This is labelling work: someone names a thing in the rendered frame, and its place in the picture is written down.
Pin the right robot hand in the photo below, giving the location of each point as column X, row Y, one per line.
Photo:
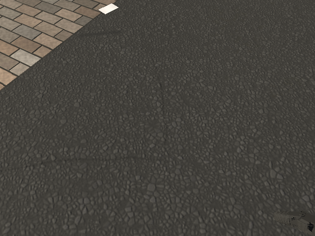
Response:
column 303, row 220

